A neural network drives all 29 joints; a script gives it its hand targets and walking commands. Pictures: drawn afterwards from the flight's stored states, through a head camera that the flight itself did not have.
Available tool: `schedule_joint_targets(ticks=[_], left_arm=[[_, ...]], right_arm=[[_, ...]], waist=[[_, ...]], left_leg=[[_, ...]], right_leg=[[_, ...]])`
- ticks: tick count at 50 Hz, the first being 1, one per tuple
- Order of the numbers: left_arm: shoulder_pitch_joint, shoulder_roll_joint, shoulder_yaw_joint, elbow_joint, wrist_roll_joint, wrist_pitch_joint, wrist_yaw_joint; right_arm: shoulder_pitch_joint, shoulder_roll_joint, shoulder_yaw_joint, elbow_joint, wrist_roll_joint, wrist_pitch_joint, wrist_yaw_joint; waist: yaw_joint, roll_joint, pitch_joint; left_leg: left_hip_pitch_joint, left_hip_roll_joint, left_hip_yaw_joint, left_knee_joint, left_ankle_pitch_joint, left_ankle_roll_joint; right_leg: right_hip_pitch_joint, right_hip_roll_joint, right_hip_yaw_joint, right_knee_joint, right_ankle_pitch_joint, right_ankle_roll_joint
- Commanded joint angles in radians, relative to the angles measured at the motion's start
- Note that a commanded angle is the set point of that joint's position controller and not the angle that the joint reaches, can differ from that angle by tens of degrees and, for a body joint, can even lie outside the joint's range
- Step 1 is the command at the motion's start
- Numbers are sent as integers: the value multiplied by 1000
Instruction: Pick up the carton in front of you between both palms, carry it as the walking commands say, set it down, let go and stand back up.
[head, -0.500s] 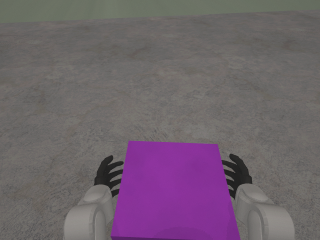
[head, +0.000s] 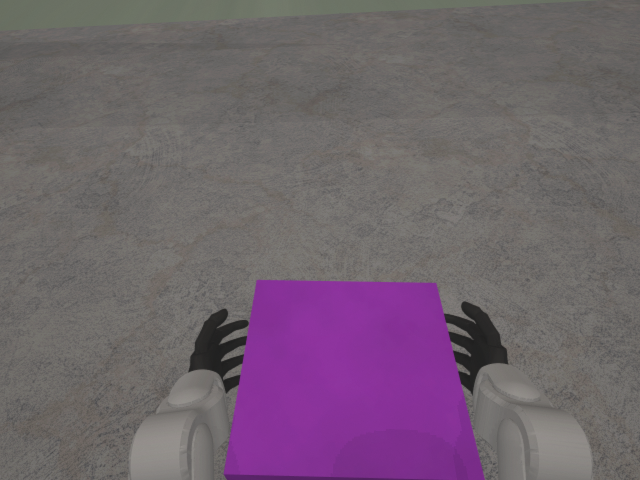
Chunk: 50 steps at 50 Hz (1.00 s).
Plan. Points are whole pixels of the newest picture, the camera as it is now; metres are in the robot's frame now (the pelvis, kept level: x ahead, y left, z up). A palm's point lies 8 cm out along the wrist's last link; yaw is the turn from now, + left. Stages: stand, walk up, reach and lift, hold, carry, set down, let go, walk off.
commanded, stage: carry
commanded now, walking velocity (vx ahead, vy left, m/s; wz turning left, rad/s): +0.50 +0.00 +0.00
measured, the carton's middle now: (343, 410) +0.22 +0.01 -0.01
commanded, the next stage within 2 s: none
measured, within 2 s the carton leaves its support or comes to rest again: neither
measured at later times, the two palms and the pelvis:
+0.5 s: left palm (242, 191) +0.55 +0.18 +0.07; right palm (423, 195) +0.52 -0.12 +0.08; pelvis +0.31 +0.05 +0.00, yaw -4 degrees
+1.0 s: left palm (259, 143) +0.69 +0.17 +0.08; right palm (416, 137) +0.69 -0.13 +0.08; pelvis +0.46 +0.02 -0.01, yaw -1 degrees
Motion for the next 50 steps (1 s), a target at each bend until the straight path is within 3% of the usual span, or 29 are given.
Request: schedule_joint_targets(ticks=[1,3,5,8,12,13,14,15,16,17,18,19,20,21,22,25,27,30,32,33,34,35,36,41,45,50], left_arm=[[-405,-768,-596,-183,-234,-41,-95],[-383,-739,-594,-190,-238,-39,-99],[-364,-701,-588,-200,-237,-32,-92],[-328,-627,-557,-187,-213,-13,-69],[-317,-557,-519,-165,-177,16,-32],[-326,-550,-517,-164,-174,21,-26],[-339,-546,-519,-169,-175,27,-22],[-343,-541,-523,-173,-175,31,-18],[-357,-530,-527,-187,-174,38,-15],[-361,-549,-548,-209,-184,41,-17],[-359,-582,-563,-202,-201,39,-24],[-371,-640,-577,-198,-203,31,-34],[-377,-695,-585,-193,-204,19,-45],[-383,-743,-589,-191,-201,6,-56],[-381,-772,-593,-193,-197,-6,-63],[-334,-806,-595,-189,-172,-36,-70],[-307,-785,-595,-204,-161,-42,-65],[-304,-725,-593,-232,-168,-30,-58],[-302,-670,-574,-226,-169,-11,-54],[-305,-634,-560,-217,-168,2,-51],[-315,-592,-549,-204,-170,15,-47],[-322,-574,-541,-182,-172,23,-43],[-307,-569,-528,-152,-173,29,-41],[-333,-628,-511,-117,-175,32,-42],[-382,-693,-550,-168,-203,13,-54],[-367,-696,-569,-195,-204,1,-56]], right_arm=[[-338,801,570,-122,172,-56,46],[-317,782,570,-133,163,-59,38],[-302,749,567,-148,162,-52,28],[-288,674,555,-152,164,-30,13],[-300,582,530,-148,176,2,1],[-301,571,521,-144,178,7,0],[-291,565,510,-134,179,11,0],[-276,560,499,-121,178,14,-1],[-270,550,487,-116,176,13,-3],[-290,566,492,-114,188,9,-1],[-277,598,498,-131,206,5,7],[-288,651,512,-140,212,-4,19],[-309,700,528,-154,220,-16,34],[-337,749,550,-168,229,-30,48],[-353,775,567,-184,238,-42,59],[-343,794,599,-197,251,-63,84],[-310,770,603,-204,251,-66,89],[-292,716,594,-217,244,-56,78],[-286,669,573,-200,217,-38,62],[-284,640,560,-179,201,-26,50],[-280,605,547,-167,187,-12,38],[-280,582,544,-170,185,3,29],[-289,571,538,-171,182,17,24],[-334,628,542,-138,187,23,23],[-351,691,547,-155,197,-1,31],[-328,694,547,-162,196,-16,35]], waist=[[-16,-137,-186],[-16,-145,-150],[-15,-145,-116],[-12,-157,-74],[-10,-178,-14],[-15,-175,-26],[-32,-144,-59],[-46,-92,-118],[-61,84,-159],[-60,344,-237],[-56,303,-232],[-58,220,-241],[-54,121,-266],[-48,67,-258],[-41,79,-256],[-35,108,-261],[-42,143,-254],[-43,147,-239],[-38,93,-198],[-35,61,-188],[-42,-25,-172],[-40,-77,-187],[-37,-119,-169],[-34,-87,-212],[-31,-51,-267],[-28,-16,-268]], left_leg=[[-127,42,-9,-133,84,-5],[-147,42,19,-263,132,-22],[-144,32,50,-398,188,-28],[-113,6,98,-522,245,-22],[-58,-4,137,-609,256,0],[14,-19,164,-625,229,7],[148,-56,207,-650,196,11],[349,-65,201,-655,168,14],[498,125,-106,-767,161,57],[708,328,-458,-833,343,195],[687,353,-457,-832,612,230],[649,324,-344,-790,808,230],[624,305,-262,-772,823,197],[556,284,-190,-795,792,159],[515,254,-124,-818,742,119],[459,208,-2,-818,747,117],[458,195,45,-795,784,114],[413,162,92,-752,654,84],[340,120,107,-700,473,35],[277,116,103,-671,373,12],[215,82,106,-621,237,-18],[219,60,58,-642,181,-30],[247,57,53,-645,151,-35],[318,64,54,-612,402,-45],[328,53,56,-608,446,-52],[378,59,54,-617,565,-51]], right_leg=[[255,-254,280,-268,-56,-61],[261,-247,241,-304,-56,-78],[279,-223,189,-300,2,-71],[301,-200,126,-275,97,-55],[332,-206,100,-217,173,-33],[322,-201,80,-153,230,-22],[283,-169,29,-23,305,1],[191,-121,-17,164,359,34],[12,-45,-34,424,181,91],[-256,66,26,692,-241,125],[-326,42,150,830,-363,98],[-326,9,186,868,-354,75],[-320,-28,210,821,-319,57],[-278,-55,217,706,-264,52],[-226,-61,203,580,-229,51],[-93,-10,138,317,-190,60],[-65,16,91,201,-94,63],[23,14,43,77,106,69],[120,-14,40,-43,254,70],[195,-79,84,-32,323,67],[237,-177,166,23,597,42],[252,-206,205,54,642,-4],[201,-206,222,36,594,-16],[200,-144,154,105,744,2],[247,-140,149,139,804,-4],[212,-117,131,156,728,8]])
